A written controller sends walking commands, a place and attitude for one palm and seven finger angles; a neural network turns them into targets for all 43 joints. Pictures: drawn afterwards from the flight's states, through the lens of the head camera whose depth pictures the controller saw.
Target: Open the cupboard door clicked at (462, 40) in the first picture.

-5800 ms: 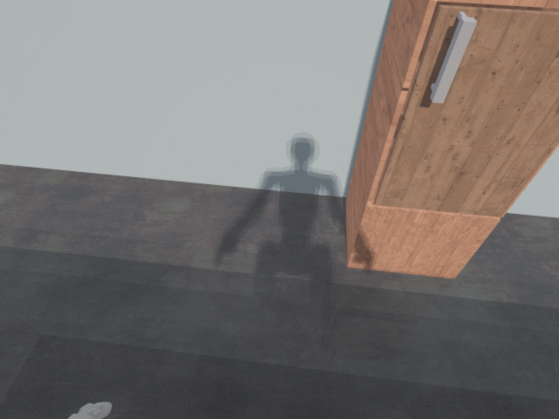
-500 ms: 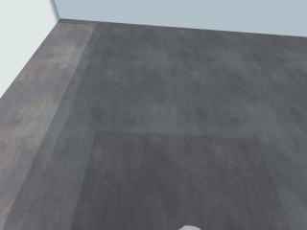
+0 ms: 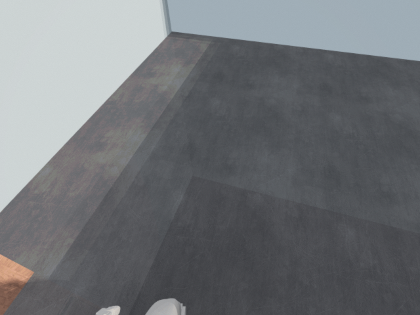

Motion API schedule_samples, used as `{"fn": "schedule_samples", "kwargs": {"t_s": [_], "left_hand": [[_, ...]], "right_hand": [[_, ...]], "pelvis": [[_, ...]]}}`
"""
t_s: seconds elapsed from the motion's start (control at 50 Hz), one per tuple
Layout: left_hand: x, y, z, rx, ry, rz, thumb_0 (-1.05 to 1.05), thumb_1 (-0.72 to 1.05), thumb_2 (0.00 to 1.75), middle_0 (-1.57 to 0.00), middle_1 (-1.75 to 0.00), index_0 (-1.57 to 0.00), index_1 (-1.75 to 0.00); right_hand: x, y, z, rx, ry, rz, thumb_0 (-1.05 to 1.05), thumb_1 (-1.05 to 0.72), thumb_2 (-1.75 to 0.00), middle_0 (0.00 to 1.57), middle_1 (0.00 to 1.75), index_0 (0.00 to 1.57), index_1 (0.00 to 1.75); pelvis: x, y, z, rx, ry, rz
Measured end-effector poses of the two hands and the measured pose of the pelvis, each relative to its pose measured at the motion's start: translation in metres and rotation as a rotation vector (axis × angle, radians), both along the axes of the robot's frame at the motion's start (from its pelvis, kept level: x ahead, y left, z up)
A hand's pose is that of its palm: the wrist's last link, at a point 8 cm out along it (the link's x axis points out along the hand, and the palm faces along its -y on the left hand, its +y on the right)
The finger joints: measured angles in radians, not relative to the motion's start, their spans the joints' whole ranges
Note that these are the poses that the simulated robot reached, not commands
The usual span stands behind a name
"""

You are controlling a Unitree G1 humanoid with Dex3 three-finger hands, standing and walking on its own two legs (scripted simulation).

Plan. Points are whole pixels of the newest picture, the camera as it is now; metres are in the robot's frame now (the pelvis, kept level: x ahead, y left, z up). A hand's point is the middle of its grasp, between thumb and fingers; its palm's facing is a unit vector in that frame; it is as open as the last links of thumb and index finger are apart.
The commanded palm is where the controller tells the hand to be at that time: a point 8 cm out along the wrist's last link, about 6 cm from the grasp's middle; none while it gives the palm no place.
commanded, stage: turn to face it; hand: left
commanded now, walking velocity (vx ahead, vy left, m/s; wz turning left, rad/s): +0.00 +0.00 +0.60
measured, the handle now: out of the picture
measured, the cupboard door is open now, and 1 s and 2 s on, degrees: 0 0 0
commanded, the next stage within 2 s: take the last steps up to it in 1.86 s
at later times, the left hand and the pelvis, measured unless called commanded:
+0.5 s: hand out of the picture +0.01 +0.28 -0.16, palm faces +0.34 -0.90 -0.26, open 7.4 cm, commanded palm none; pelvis -0.01 +0.04 +0.00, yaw +17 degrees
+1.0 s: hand out of the picture -0.09 +0.21 -0.16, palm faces +0.60 -0.76 -0.25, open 7.4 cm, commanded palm none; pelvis -0.02 +0.00 -0.01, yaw +38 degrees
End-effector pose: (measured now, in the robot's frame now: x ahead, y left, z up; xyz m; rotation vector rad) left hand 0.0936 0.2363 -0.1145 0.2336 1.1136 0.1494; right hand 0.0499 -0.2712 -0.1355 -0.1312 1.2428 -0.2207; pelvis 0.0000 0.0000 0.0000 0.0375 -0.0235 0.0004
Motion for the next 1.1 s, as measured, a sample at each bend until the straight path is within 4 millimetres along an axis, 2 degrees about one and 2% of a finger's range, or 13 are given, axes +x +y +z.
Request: {"fn": "schedule_samples", "kwargs": {"t_s": [0.1, 0.2, 0.28, 0.36, 0.48, 0.56, 0.64, 0.72, 0.82, 0.92, 1.0, 1.1], "left_hand": [[-0.046, 0.017, -0.014, -0.023, 0.065, 0.102, 0.01, 0.90, 0.90, -0.20, -0.30, -0.21, -0.30], [-0.099, 0.051, -0.041, -0.044, 0.148, 0.228, 0.00, 0.90, 0.90, -0.20, -0.30, -0.21, -0.30], [-0.127, 0.073, -0.045, -0.034, 0.213, 0.297, 0.01, 0.90, 0.90, -0.20, -0.30, -0.20, -0.30], [-0.129, 0.084, -0.034, -0.032, 0.177, 0.337, 0.01, 0.91, 0.90, -0.20, -0.30, -0.20, -0.30], [-0.114, 0.083, -0.019, -0.016, 0.084, 0.369, 0.01, 0.91, 0.90, -0.20, -0.30, -0.20, -0.30], [-0.098, 0.073, -0.011, -0.001, 0.020, 0.381, 0.01, 0.91, 0.90, -0.20, -0.30, -0.20, -0.30], [-0.088, 0.055, -0.005, 0.027, -0.052, 0.397, 0.01, 0.90, 0.90, -0.20, -0.30, -0.20, -0.30], [-0.099, 0.034, 0.004, 0.039, -0.075, 0.436, 0.01, 0.90, 0.90, -0.20, -0.30, -0.20, -0.30], [-0.129, 0.016, 0.006, 0.025, -0.042, 0.513, 0.01, 0.90, 0.90, -0.20, -0.30, -0.21, -0.30], [-0.170, 0.005, -0.003, -0.008, 0.009, 0.602, 0.01, 0.90, 0.90, -0.20, -0.30, -0.21, -0.30], [-0.215, 0.003, -0.017, -0.038, 0.064, 0.687, 0.01, 0.90, 0.90, -0.20, -0.30, -0.21, -0.30], [-0.278, 0.010, -0.046, -0.079, 0.136, 0.802, 0.01, 0.90, 0.90, -0.20, -0.30, -0.21, -0.30]], "right_hand": [[0.039, 0.015, 0.004, -0.022, -0.004, 0.126, 0.01, -0.91, -0.90, 0.20, 0.30, 0.20, 0.30], [0.086, 0.048, 0.009, -0.066, -0.079, 0.261, 0.01, -0.91, -0.90, 0.20, 0.30, 0.20, 0.30], [0.103, 0.072, 0.021, -0.080, -0.132, 0.322, 0.00, -0.91, -0.90, 0.20, 0.30, 0.20, 0.30], [0.105, 0.086, 0.027, -0.078, -0.124, 0.360, 0.00, -0.90, -0.90, 0.21, 0.30, 0.20, 0.30], [0.100, 0.093, 0.020, -0.041, -0.089, 0.395, 0.00, -0.90, -0.90, 0.21, 0.30, 0.20, 0.30], [0.096, 0.085, 0.009, -0.015, -0.058, 0.408, 0.00, -0.90, -0.90, 0.21, 0.30, 0.20, 0.30], [0.096, 0.070, -0.010, 0.013, -0.027, 0.423, 0.00, -0.90, -0.90, 0.21, 0.30, 0.20, 0.30], [0.101, 0.059, -0.015, 0.020, 0.006, 0.460, 0.01, -0.90, -0.90, 0.21, 0.30, 0.20, 0.30], [0.110, 0.057, -0.009, 0.019, 0.033, 0.526, 0.01, -0.90, -0.90, 0.20, 0.30, 0.20, 0.30], [0.122, 0.071, -0.004, -0.004, 0.051, 0.612, 0.01, -0.91, -0.90, 0.20, 0.30, 0.20, 0.30], [0.138, 0.100, 0.002, -0.027, 0.024, 0.702, 0.01, -0.91, -0.90, 0.20, 0.30, 0.20, 0.30], [0.156, 0.151, 0.008, -0.054, -0.083, 0.819, 0.01, -0.91, -0.90, 0.20, 0.30, 0.20, 0.30]], "pelvis": [[-0.004, 0.009, -0.003, -0.009, 0.010, 0.073], [-0.006, 0.030, -0.017, -0.038, 0.025, 0.147], [-0.011, 0.038, -0.014, -0.047, 0.019, 0.181], [-0.012, 0.042, -0.005, -0.064, 0.015, 0.225], [-0.013, 0.038, -0.001, -0.064, 0.015, 0.290], [-0.011, 0.028, -0.004, -0.055, 0.015, 0.338], [-0.008, 0.010, -0.012, -0.036, 0.020, 0.390], [-0.008, -0.001, -0.009, -0.027, 0.001, 0.456], [-0.009, -0.006, -0.003, -0.008, -0.012, 0.529], [-0.015, -0.004, -0.001, -0.006, -0.012, 0.602], [-0.024, 0.004, -0.005, -0.018, -0.008, 0.656], [-0.041, 0.023, -0.020, -0.040, -0.003, 0.716]]}}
